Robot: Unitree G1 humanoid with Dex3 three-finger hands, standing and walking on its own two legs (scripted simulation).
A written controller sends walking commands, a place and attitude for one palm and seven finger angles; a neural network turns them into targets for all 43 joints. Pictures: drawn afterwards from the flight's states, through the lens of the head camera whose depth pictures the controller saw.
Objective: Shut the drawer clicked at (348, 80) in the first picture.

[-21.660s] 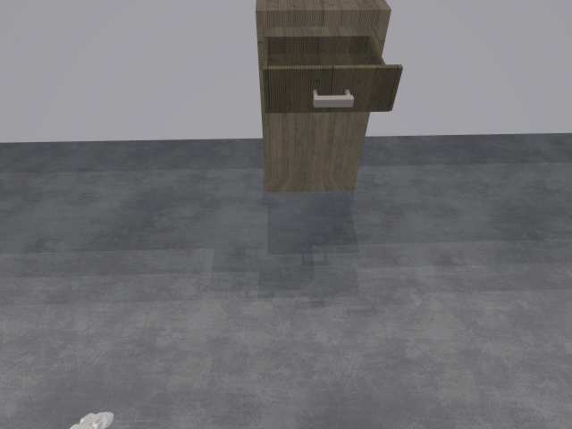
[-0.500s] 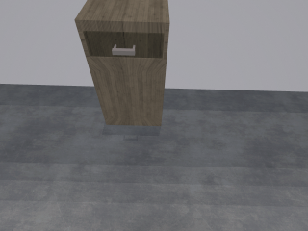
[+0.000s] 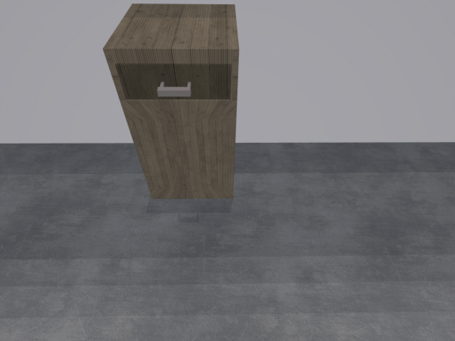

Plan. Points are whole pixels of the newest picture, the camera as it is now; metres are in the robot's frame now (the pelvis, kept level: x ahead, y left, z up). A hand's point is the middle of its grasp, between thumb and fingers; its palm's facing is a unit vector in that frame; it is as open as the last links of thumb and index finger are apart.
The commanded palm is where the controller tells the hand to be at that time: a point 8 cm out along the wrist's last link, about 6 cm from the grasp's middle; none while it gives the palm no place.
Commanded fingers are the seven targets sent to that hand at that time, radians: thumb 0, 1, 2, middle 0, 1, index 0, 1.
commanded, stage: let the arm hang, fingers relaxed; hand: left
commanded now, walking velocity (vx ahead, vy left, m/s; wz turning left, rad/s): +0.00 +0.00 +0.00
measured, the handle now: (175, 88) +0.92 +0.24 -0.06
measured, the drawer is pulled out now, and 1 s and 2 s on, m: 0.00 0.00 0.00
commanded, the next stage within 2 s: look to check the result in 0.04 s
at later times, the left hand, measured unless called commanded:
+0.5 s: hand out of the picture +0.01 +0.16 -0.17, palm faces +0.03 -0.98 -0.20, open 7.4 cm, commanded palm none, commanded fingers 0.00 0.90 0.90 -0.20 -0.30 -0.20 -0.30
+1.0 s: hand out of the picture +0.02 +0.15 -0.17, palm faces +0.04 -0.98 -0.21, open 7.4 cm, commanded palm none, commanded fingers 0.00 0.90 0.90 -0.20 -0.30 -0.20 -0.30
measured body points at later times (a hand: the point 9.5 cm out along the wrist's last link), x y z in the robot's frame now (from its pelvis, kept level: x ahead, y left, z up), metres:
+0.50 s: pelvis +0.01 -0.01 +0.00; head +0.02 -0.02 +0.45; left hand +0.01 +0.21 -0.16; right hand +0.00 -0.23 -0.16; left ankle +0.00 +0.09 -0.74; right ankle +0.01 -0.12 -0.74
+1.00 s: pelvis +0.02 -0.02 +0.00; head +0.03 -0.03 +0.45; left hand +0.02 +0.20 -0.15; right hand +0.00 -0.24 -0.16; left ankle +0.00 +0.09 -0.74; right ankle +0.01 -0.12 -0.74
